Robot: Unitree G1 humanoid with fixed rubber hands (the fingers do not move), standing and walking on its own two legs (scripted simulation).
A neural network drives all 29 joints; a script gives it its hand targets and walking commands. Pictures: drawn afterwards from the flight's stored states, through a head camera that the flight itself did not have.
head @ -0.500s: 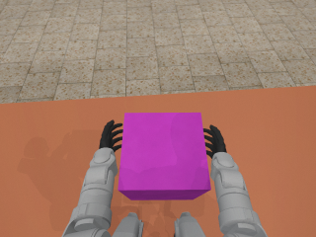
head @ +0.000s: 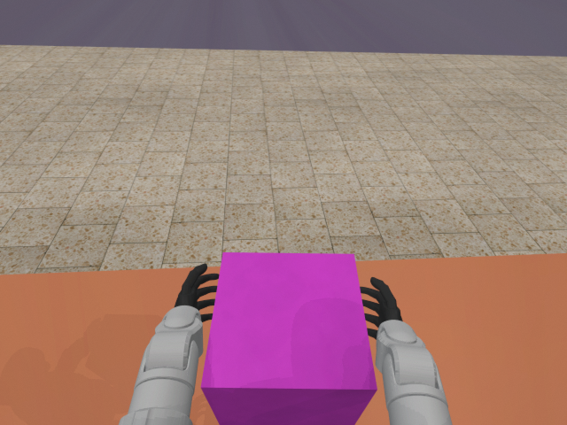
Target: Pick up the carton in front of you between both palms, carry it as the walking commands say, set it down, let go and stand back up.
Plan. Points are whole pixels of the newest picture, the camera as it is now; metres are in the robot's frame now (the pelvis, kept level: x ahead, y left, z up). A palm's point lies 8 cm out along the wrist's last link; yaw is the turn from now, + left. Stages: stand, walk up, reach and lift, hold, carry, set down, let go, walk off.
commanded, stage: reach and lift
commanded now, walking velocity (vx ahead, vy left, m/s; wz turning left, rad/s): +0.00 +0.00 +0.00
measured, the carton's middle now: (287, 347) +0.29 +0.00 -0.07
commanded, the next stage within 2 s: hold in 1.04 s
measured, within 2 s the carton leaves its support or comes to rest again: neither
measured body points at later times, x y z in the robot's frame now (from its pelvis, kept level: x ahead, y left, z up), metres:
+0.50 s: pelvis -0.01 +0.00 +0.01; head -0.03 +0.00 +0.46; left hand +0.30 +0.15 +0.03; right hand +0.29 -0.15 +0.02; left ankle +0.00 +0.12 -0.74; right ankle +0.01 -0.13 -0.74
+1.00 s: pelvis +0.01 +0.00 +0.01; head -0.02 +0.00 +0.46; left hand +0.30 +0.15 +0.04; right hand +0.29 -0.15 +0.03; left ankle +0.00 +0.12 -0.74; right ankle +0.01 -0.13 -0.74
